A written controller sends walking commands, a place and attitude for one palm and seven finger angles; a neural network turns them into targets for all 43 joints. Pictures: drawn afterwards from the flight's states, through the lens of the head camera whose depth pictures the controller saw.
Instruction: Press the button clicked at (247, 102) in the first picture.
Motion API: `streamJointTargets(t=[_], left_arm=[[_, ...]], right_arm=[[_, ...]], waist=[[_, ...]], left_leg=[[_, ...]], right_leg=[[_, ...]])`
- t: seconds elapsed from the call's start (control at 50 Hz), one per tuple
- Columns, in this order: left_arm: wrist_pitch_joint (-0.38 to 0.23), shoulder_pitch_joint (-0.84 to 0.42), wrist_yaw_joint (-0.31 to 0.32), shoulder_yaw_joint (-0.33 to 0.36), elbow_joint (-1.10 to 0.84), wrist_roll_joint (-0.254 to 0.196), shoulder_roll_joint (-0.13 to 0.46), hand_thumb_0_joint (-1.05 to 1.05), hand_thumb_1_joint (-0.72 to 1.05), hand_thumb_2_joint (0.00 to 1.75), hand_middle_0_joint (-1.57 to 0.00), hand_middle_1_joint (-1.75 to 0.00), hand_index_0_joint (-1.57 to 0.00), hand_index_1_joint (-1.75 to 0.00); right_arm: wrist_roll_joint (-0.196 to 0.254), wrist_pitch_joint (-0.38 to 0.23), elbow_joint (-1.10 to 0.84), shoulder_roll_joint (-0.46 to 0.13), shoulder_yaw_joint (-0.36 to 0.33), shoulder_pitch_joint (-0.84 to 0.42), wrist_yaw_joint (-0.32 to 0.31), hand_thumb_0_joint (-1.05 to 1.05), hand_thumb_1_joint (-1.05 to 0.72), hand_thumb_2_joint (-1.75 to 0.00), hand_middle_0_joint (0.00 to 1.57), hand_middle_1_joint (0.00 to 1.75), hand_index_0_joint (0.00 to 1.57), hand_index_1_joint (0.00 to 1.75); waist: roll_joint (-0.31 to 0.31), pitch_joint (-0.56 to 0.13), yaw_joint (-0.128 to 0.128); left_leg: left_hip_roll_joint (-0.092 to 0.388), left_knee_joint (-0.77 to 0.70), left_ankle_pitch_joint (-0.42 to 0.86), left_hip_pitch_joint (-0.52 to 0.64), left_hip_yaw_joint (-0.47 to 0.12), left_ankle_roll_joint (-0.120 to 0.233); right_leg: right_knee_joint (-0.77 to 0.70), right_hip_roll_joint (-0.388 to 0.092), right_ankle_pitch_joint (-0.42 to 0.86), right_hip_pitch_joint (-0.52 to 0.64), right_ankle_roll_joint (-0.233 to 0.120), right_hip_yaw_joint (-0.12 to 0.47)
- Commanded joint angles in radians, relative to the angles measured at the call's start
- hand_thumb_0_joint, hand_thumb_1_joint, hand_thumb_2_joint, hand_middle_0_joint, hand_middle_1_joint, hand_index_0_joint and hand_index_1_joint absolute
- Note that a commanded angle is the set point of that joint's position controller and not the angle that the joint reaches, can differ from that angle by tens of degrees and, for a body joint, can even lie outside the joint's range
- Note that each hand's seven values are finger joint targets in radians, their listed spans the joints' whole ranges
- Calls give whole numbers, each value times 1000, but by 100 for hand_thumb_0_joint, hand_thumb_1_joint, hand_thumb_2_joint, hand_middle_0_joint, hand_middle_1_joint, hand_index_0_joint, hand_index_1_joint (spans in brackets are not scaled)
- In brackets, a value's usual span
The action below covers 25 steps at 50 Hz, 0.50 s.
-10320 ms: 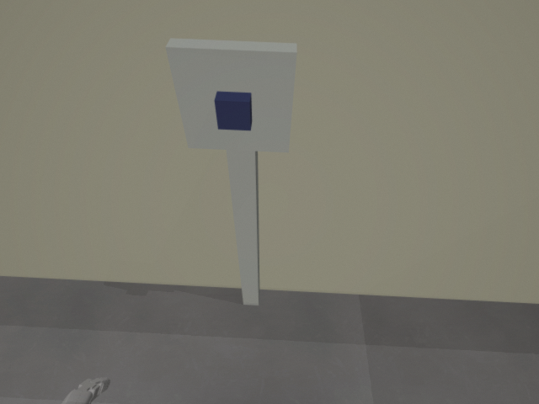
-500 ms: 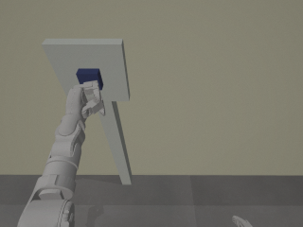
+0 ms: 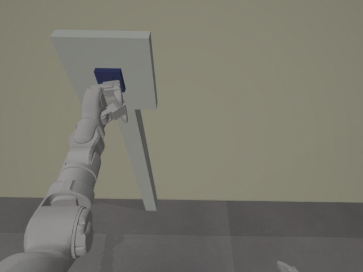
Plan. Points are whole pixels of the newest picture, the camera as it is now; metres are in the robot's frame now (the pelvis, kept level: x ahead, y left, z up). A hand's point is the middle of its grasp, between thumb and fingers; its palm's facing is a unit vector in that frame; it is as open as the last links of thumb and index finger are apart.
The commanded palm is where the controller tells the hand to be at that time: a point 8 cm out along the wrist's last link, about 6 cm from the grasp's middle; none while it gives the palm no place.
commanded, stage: press the button with the knuckle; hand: left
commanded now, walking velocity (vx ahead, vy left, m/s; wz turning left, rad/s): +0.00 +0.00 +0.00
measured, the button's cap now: (111, 77) +0.50 +0.17 +0.16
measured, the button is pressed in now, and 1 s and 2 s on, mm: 12 0 0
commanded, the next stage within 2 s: hold the button down briefly in 0.04 s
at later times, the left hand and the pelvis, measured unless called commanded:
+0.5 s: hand (122, 106) +0.45 +0.14 +0.13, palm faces +0.00 -1.00 -0.02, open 2.8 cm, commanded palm +0.44 +0.19 +0.13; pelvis -0.02 +0.00 -0.01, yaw -1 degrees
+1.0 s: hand (119, 114) +0.41 +0.14 +0.13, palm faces +0.00 -1.00 +0.00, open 3.1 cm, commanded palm +0.37 +0.19 +0.13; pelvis +0.01 +0.00 +0.00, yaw -2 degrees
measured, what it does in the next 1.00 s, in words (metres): stands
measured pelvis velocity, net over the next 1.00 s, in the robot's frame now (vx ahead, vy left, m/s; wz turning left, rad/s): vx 0.01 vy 0.00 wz -0.04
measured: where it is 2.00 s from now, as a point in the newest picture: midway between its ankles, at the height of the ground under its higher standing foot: outside the picture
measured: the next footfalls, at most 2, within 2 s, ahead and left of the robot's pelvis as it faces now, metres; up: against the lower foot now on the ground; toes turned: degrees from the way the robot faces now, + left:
none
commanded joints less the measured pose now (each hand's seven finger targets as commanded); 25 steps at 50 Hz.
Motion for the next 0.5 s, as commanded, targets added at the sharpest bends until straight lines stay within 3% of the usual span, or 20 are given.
streamJointTargets(t=[0.0, 0.04, 0.1, 0.14, 0.22, 0.28, 0.34, 0.42, 0.48], left_arm=[[-82, -670, 19, 25, -187, -15, 182, 0, 90, 90, -130, -150, -130, -150], [-92, -691, 22, 17, -166, -14, 172, 0, 90, 90, -130, -150, -130, -150], [-99, -707, 23, 42, -123, -18, 219, 0, 90, 90, -130, -150, -130, -150], [-109, -732, 18, 34, -131, -19, 219, 0, 90, 90, -130, -150, -130, -150], [-111, -731, 10, 64, -98, -23, 266, 0, 90, 90, -130, -150, -130, -150], [-119, -741, 8, 62, -104, -21, 264, 0, 90, 90, -130, -150, -130, -150], [-114, -741, 9, 54, -89, -25, 256, 0, 90, 90, -130, -150, -130, -150], [-113, -737, 12, 68, -76, -23, 279, 0, 90, 90, -130, -150, -130, -150], [-116, -717, 8, 90, -80, -23, 293, 0, 90, 90, -130, -150, -130, -150]], right_arm=[[7, -42, -88, -150, -48, 32, -10, 0, -90, -90, 20, 30, 20, 30], [5, -48, -84, -151, -47, 40, -9, 0, -90, -90, 20, 30, 20, 30], [8, -51, -78, -159, -45, 49, -14, 0, -90, -90, 20, 30, 20, 30], [9, -57, -79, -160, -44, 52, -15, 0, -90, -90, 20, 30, 20, 30], [10, -59, -78, -167, -44, 64, -18, 0, -90, -90, 20, 30, 20, 30], [10, -65, -79, -168, -46, 70, -18, 0, -90, -90, 20, 30, 20, 30], [9, -70, -76, -171, -45, 78, -18, 0, -90, -90, 20, 30, 20, 30], [10, -73, -78, -176, -46, 85, -21, 0, -90, -90, 20, 30, 20, 30], [7, -74, -83, -175, -48, 85, -17, 0, -90, -90, 20, 30, 20, 30]], waist=[[-17, -280, -76], [-8, -284, -79], [-46, -267, -90], [-10, -280, -91], [-17, -276, -93], [-4, -301, -94], [-6, -276, -100], [-26, -269, -102], [-20, -289, -90]], left_leg=[[-28, -86, 9, 173, -25, 26], [-28, -87, -9, 170, -30, 25], [-28, -87, -69, 121, -26, 29], [-30, -89, -88, 123, -27, 28], [-29, -88, -125, 87, -26, 28], [-28, -86, -126, 99, -29, 29], [-29, -89, -154, 80, -27, 27], [-26, -88, -165, 60, -25, 30], [-29, -83, -149, 57, -22, 31]], right_leg=[[-105, 43, 68, -15, -10, 35], [-100, 45, 53, -30, -11, 32], [-111, 44, 3, -29, -4, 46], [-107, 42, -12, -35, -6, 46], [-111, 41, -47, -35, -2, 54], [-106, 42, -47, -40, -3, 51], [-108, 43, -68, -56, -1, 50], [-109, 43, -85, -56, 1, 55], [-104, 41, -74, -39, 1, 56]])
